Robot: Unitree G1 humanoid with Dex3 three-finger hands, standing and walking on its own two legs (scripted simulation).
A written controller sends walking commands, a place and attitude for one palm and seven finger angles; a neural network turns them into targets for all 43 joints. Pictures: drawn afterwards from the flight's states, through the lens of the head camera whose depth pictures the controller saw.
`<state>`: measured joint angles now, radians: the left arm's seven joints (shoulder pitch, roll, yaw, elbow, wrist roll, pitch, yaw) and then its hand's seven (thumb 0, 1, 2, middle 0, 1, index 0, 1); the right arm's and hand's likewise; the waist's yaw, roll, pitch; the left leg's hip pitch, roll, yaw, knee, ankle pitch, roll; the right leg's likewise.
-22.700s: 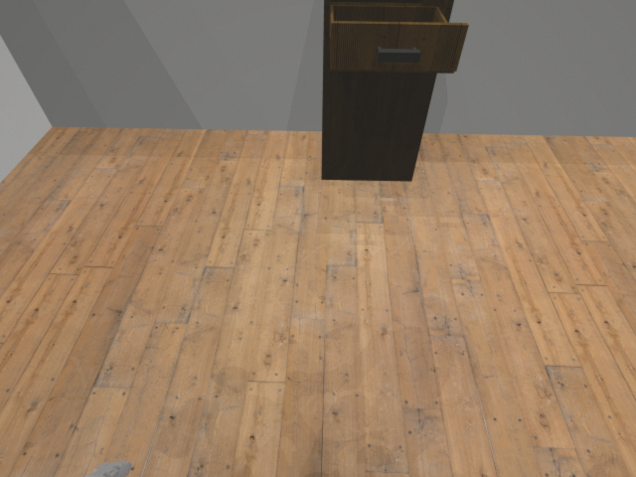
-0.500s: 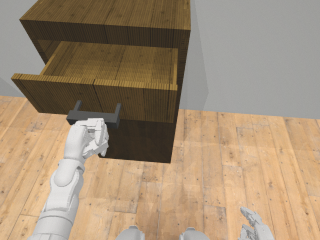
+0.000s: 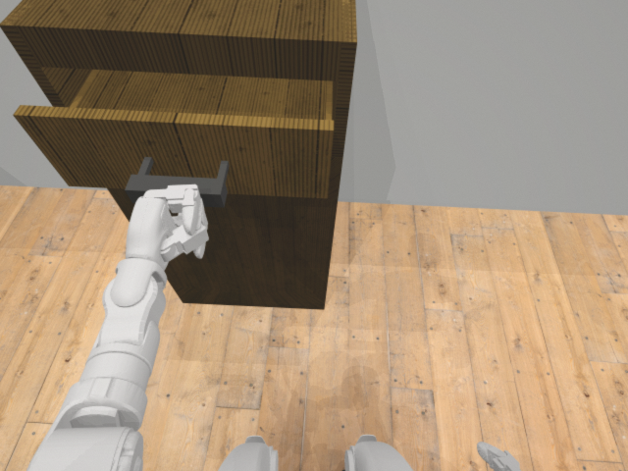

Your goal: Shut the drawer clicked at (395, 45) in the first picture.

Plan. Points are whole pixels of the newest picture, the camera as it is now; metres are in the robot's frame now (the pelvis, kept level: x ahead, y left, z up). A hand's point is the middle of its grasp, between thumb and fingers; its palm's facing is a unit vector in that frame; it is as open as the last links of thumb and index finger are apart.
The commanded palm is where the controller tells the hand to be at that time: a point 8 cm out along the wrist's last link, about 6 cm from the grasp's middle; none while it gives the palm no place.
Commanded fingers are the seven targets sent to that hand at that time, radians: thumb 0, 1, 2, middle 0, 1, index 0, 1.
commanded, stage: push the drawer shut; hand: left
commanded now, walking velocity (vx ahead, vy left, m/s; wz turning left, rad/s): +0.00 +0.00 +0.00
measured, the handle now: (182, 178) +0.49 +0.18 +0.06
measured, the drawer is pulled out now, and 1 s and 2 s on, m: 0.10 0.00 0.00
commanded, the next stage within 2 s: pull the fist back off the drawer in 1.00 s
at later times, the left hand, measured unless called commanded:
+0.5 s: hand (211, 191) +0.47 +0.14 +0.06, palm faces -0.06 -1.00 -0.04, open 3.3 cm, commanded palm +0.46 +0.19 +0.06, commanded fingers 0.00 0.90 0.90 -1.40 -1.60 -1.40 -1.60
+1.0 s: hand (211, 171) +0.51 +0.14 +0.05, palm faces -0.05 -1.00 -0.05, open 2.9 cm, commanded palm +0.53 +0.18 +0.06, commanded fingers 0.00 0.90 0.90 -1.40 -1.60 -1.40 -1.60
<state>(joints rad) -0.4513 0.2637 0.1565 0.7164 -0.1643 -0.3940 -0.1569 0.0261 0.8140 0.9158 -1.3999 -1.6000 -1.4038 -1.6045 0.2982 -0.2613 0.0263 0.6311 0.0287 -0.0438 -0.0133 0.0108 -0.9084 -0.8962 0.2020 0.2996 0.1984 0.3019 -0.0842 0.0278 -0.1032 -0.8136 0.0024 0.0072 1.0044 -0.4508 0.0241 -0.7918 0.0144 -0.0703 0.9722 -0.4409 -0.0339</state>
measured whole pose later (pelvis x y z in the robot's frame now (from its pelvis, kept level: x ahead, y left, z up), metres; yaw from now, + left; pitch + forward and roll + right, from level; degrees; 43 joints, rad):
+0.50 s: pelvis +0.00 +0.00 -0.01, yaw -1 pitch +18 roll -2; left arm -0.74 0.34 0.27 1.03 -0.11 -0.44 -0.17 0.05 0.81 0.91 -1.40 -1.60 -1.40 -1.60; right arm 0.35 -0.26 0.03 0.65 0.01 0.00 0.00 0.01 -0.91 -0.90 0.20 0.30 0.20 0.30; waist -0.13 0.03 -0.11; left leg -0.91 0.02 0.01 1.05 -0.46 0.02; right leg -0.89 0.03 -0.06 1.01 -0.44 -0.04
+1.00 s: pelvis -0.01 +0.00 -0.02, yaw -1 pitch +22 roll -3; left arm -0.96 0.44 0.29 1.22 -0.06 -0.44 -0.15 -0.02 0.67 0.96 -1.40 -1.60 -1.40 -1.60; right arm 0.38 -0.27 0.05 0.67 -0.02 0.01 0.01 0.01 -0.91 -0.90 0.20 0.30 0.20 0.30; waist -0.19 0.04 -0.11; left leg -1.04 0.02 -0.02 1.11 -0.46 0.03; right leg -1.00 0.03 -0.10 1.04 -0.43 -0.03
